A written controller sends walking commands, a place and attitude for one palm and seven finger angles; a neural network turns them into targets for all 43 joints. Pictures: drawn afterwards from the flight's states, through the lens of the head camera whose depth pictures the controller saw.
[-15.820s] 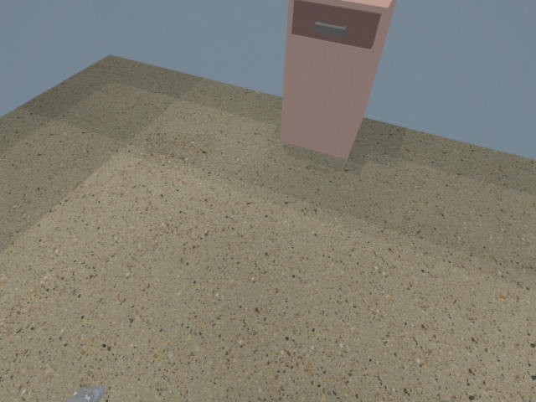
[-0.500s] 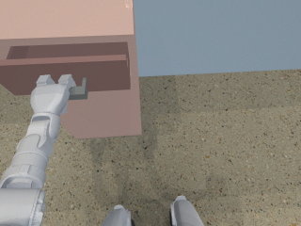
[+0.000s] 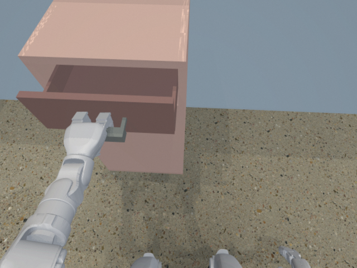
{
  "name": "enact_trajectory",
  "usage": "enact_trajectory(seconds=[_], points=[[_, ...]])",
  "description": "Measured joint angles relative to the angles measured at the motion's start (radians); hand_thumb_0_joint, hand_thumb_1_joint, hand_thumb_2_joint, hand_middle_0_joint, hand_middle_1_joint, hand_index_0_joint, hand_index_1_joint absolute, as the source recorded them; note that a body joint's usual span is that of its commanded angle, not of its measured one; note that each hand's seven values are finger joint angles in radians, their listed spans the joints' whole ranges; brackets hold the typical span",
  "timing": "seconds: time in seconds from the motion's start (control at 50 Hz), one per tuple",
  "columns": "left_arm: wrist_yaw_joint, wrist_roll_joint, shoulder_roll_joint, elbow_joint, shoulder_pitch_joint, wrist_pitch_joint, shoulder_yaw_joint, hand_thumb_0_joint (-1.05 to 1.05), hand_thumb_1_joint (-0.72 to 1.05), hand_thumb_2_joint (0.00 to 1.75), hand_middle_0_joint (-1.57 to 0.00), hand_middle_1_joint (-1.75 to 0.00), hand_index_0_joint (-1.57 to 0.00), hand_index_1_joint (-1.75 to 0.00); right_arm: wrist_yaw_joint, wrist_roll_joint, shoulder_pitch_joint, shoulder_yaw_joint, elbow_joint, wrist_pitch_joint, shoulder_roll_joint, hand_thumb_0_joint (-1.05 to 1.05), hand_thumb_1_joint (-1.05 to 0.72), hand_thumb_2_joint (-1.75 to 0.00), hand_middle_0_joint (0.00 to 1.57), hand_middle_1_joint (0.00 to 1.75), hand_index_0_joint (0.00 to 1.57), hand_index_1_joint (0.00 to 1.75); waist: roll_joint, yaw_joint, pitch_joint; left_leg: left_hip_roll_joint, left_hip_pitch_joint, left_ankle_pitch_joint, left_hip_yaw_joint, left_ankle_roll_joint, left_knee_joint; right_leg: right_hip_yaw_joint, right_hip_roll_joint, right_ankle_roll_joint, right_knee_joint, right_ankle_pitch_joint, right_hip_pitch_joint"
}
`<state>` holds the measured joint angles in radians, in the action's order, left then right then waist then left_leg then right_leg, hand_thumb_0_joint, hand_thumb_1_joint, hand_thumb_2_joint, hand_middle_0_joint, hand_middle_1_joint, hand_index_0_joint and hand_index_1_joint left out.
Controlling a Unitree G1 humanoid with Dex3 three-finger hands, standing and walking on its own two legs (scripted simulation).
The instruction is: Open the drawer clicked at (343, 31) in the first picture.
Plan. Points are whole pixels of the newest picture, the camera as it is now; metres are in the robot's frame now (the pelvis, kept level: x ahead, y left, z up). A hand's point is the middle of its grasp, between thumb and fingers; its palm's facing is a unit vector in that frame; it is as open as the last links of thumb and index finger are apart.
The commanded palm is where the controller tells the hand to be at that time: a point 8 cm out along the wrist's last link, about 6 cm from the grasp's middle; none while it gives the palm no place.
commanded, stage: pull the drawer open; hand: left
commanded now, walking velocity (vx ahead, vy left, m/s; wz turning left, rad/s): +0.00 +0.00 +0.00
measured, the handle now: (100, 126) +0.44 +0.22 -0.01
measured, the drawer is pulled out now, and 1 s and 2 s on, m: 0.11 0.29 0.30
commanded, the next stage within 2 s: open the thumb to release the handle in 1.26 s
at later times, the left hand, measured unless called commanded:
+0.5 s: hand (87, 178) +0.31 +0.23 -0.03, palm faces -0.01 -0.04 -1.00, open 5.9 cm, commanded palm +0.27 +0.23 +0.02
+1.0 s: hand (73, 226) +0.21 +0.23 -0.03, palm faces -0.06 -0.06 -1.00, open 6.0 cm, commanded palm +0.16 +0.24 +0.02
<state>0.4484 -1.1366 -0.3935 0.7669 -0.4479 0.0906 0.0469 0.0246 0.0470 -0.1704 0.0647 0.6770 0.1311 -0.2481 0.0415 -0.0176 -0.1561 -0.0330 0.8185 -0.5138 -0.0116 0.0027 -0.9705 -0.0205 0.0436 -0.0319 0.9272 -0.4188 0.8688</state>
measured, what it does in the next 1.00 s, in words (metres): stands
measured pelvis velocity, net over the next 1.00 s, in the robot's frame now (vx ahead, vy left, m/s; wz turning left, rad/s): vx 0.01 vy -0.01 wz -0.04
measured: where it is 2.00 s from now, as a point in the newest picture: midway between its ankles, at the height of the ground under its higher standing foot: outside the picture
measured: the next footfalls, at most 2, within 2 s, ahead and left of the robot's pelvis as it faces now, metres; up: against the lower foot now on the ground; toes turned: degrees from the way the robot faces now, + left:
none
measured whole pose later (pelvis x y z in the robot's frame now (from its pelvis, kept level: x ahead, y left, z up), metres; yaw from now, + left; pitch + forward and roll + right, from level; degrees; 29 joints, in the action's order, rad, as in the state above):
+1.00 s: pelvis +0.01 -0.01 +0.00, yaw -2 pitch +16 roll +0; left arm 0.53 -1.10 -0.36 0.03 0.47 0.09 -0.02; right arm -0.02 0.06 -0.09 0.02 0.55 0.07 -0.21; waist 0.02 0.02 -0.14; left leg -0.06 0.69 -0.56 -0.05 -0.02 -0.97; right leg 0.01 0.01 -0.02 0.96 -0.46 0.78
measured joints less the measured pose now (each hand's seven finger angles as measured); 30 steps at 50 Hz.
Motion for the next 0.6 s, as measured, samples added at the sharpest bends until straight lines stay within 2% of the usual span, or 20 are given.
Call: enact_trajectory(seconds=[0.08,0.14,0.22,0.3,0.48,0.6], points=[[-0.027,0.009,-0.02,0.036,-0.021,0.027,-0.035,-0.01,0.63,0.78,-0.33,-1.35,-0.41,-1.35,0.001,-0.001,-0.02,-0.006,0.001,-0.001,0.009,0.0,-0.91,-0.9,0.2,0.3,0.2,0.3,-0.002,-0.012,0.0,-0.005,0.012,0.007,-0.006,-0.004,-0.007,0.007,-0.005,0.006,0.014,0.007,0.02],[-0.04,0.024,-0.036,0.016,0.011,0.046,-0.076,0.0,0.64,0.76,-0.31,-1.35,-0.41,-1.35,-0.003,-0.003,-0.043,-0.006,0.0,0.001,0.01,0.0,-0.91,-0.9,0.2,0.3,0.2,0.3,0.0,-0.026,0.0,-0.012,0.014,0.01,-0.019,-0.006,-0.007,0.02,-0.014,0.008,0.017,0.014,0.03],[-0.031,0.035,-0.045,-0.051,0.089,0.064,-0.122,0.0,0.66,0.75,-0.28,-1.35,-0.41,-1.35,-0.01,-0.005,-0.076,0.0,0.002,0.005,0.001,0.0,-0.91,-0.9,0.2,0.3,0.2,0.3,0.0,-0.037,0.004,-0.02,0.011,0.01,-0.038,-0.006,-0.004,0.039,-0.024,0.009,0.018,0.021,0.039],[0.0,0.046,-0.036,-0.166,0.21,0.053,-0.143,0.01,0.67,0.74,-0.28,-1.35,-0.4,-1.35,-0.017,-0.007,-0.097,0.012,0.006,0.008,-0.01,0.0,-0.91,-0.9,0.2,0.3,0.2,0.3,0.002,-0.043,0.009,-0.026,-0.003,0.009,-0.054,-0.005,0.004,0.054,-0.03,0.007,0.013,0.025,0.033],[0.057,0.059,0.002,-0.388,0.454,-0.032,-0.092,0.0,0.67,0.74,-0.28,-1.35,-0.39,-1.35,-0.018,-0.01,-0.071,0.018,-0.003,-0.012,-0.016,0.0,-0.91,-0.9,0.2,0.3,0.2,0.3,0.001,-0.037,0.021,-0.024,-0.065,0.007,-0.057,-0.003,0.03,0.056,-0.029,0.003,-0.013,0.022,-0.028],[0.06,0.057,0.02,-0.466,0.557,-0.051,-0.057,0.01,0.66,0.73,-0.28,-1.35,-0.41,-1.35,-0.015,-0.007,-0.01,0.001,-0.035,-0.035,-0.002,0.01,-0.91,-0.9,0.2,0.3,0.2,0.3,-0.006,-0.02,0.017,-0.021,-0.105,0.003,-0.048,-0.005,0.04,0.047,-0.026,0.003,-0.023,0.014,-0.072]])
